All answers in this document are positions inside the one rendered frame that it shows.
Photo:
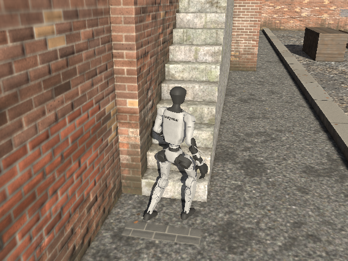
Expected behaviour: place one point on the stairs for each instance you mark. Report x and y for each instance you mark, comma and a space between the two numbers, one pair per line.
199, 61

